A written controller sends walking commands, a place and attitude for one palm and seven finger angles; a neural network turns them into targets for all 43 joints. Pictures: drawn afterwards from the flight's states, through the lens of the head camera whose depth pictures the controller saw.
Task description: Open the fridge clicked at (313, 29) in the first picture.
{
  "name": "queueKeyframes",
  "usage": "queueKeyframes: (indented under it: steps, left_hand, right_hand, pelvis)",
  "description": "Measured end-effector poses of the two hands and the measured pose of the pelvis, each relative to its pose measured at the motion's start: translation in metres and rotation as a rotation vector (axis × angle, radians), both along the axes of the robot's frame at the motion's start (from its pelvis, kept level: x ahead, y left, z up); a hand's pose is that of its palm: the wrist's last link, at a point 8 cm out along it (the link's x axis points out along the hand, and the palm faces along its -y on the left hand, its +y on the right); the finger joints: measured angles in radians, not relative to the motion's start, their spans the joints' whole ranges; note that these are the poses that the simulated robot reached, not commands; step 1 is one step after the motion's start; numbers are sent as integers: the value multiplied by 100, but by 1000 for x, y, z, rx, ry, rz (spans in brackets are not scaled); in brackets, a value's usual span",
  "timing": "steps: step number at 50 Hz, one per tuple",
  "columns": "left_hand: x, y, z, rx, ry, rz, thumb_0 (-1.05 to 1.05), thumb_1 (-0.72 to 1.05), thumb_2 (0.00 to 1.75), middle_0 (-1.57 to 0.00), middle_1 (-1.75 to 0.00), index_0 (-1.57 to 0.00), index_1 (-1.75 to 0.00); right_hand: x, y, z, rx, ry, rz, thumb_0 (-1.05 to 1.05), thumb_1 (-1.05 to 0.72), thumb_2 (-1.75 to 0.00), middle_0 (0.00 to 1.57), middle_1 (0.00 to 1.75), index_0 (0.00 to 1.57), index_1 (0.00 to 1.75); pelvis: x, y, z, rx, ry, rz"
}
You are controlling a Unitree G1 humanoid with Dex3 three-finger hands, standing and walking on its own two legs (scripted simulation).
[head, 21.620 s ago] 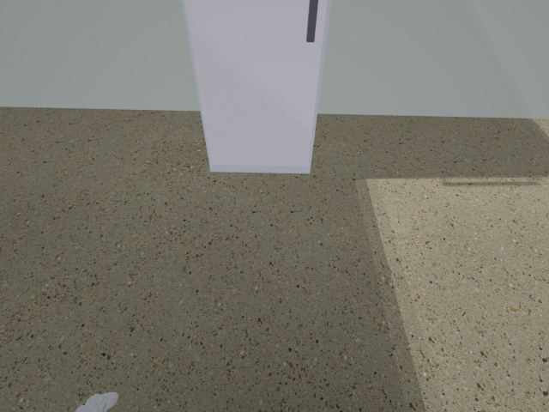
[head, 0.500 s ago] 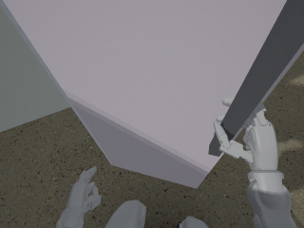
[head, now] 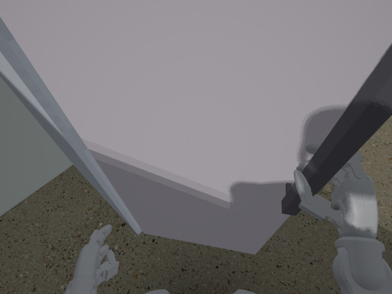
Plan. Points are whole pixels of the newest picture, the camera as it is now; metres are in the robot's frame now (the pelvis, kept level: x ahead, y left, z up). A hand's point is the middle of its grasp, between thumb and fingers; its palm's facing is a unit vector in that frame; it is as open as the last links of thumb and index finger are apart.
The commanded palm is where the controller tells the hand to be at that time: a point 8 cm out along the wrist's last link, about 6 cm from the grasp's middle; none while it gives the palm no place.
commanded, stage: walk backward, drawing the door open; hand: right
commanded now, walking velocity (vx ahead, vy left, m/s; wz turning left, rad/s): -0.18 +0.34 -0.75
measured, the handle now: (345, 121) +0.32 -0.16 +0.24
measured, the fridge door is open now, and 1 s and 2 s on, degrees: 58 71 69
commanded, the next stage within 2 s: stop walking and hold the door back in 0.30 s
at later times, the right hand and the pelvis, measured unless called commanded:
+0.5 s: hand (276, 279) +0.15 -0.08 +0.13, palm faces +0.52 +0.81 -0.28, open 7.1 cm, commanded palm +0.13 -0.14 +0.11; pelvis -0.05 +0.18 +0.00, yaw -18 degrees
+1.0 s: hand (286, 252) +0.18 -0.10 +0.13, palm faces +0.48 +0.86 -0.16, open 6.4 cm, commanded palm +0.13 -0.15 +0.11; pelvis -0.15 +0.20 +0.01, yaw -22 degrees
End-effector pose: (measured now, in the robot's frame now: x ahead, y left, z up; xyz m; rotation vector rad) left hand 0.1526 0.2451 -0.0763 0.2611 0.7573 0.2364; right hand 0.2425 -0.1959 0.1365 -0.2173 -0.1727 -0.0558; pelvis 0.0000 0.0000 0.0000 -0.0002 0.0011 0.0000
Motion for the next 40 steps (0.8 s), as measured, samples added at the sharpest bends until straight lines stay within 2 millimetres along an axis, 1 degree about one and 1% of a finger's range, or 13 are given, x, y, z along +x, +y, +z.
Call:
queueKeyframes:
  steps: [2, 3, 8, 12, 17, 19, 20, 21, 25, 29, 34, 37, 40]
  left_hand:
    - [5, 3, -1, 24, -33, -32, 1, 91, 90, -20, -30, -20, -30]
    - [6, 3, 0, 25, -34, -49, 1, 91, 90, -20, -30, -20, -30]
    - [-1, -2, 14, -30, 4, -178, 1, 91, 90, -20, -30, -20, -30]
    - [-8, 6, 20, -72, 16, -242, 1, 90, 90, -21, -30, -20, -30]
    - [-6, 34, 11, -125, 18, -296, 1, 90, 90, -21, -30, -20, -30]
    - [0, 49, 2, -144, 10, -326, 1, 90, 90, -21, -30, -20, -30]
    - [4, 58, -4, -153, 2, -339, 1, 90, 90, -21, -30, -20, -30]
    - [8, 67, -10, -151, 3, -349, 1, 90, 90, -21, -30, -20, -30]
    - [17, 102, -18, -97, 53, -377, 1, 90, 90, -21, -30, -20, -30]
    - [22, 127, -16, -54, 72, -398, 1, 91, 90, -20, -30, -20, -30]
    - [22, 143, -8, -38, 54, -436, 1, 91, 90, -20, -30, -20, -30]
    - [14, 148, -1, -26, 45, -450, 1, 91, 90, -20, -30, -20, -30]
    - [-3, 151, 4, -13, 46, -451, 1, 91, 90, -20, -30, -20, -30]
  right_hand:
    - [-10, 3, -4, 24, -47, 3, -5, -54, -77, 42, 137, 23, 134]
    - [-15, 5, -5, 27, -63, -1, -6, -54, -77, 43, 138, 23, 134]
    - [-42, 15, -1, 6, -14, -70, -5, -55, -75, 43, 137, 23, 134]
    - [-68, 27, 2, 14, 33, -145, -3, -56, -74, 40, 134, 23, 135]
    - [-99, 47, 4, 5, 53, -275, -3, -57, -77, 40, 134, 23, 136]
    - [-112, 57, 3, -19, 45, -345, -4, -57, -78, 41, 135, 22, 135]
    - [-118, 62, 3, -40, 29, -382, -4, -56, -78, 41, 135, 21, 134]
    - [-124, 67, 2, -46, 23, -417, -5, -56, -79, 42, 136, 20, 134]
    - [-142, 81, 3, -57, 47, -497, -7, -55, -81, 44, 138, 23, 135]
    - [-144, 82, 4, -66, 66, -534, -10, -52, -81, 45, 139, 29, 137]
    - [-136, 79, 5, -47, 86, -561, -10, -52, -83, 45, 140, 34, 139]
    - [-128, 76, 5, -22, 95, -564, -8, -53, -83, 44, 139, 35, 140]
    - [-122, 72, 5, 4, 99, -549, -6, -55, -83, 44, 139, 35, 140]
  pelvis:
    - [-8, 6, -11, 7, 6, -15]
    - [-14, 11, -11, -1, -6, -26]
    - [-36, 44, 10, 51, -39, -107]
    - [-46, 73, 20, 86, -40, -150]
    - [-48, 119, 17, 86, -23, -211]
    - [-46, 142, 9, 62, -7, -241]
    - [-45, 154, 1, 25, 8, -245]
    - [-48, 163, -2, 22, 7, -248]
    - [-52, 182, 4, -1, -5, -307]
    - [-58, 197, 11, -36, -15, -371]
    - [-75, 212, 13, -51, -25, -412]
    - [-90, 217, 14, -54, -25, -421]
    - [-107, 218, 15, -56, -18, -424]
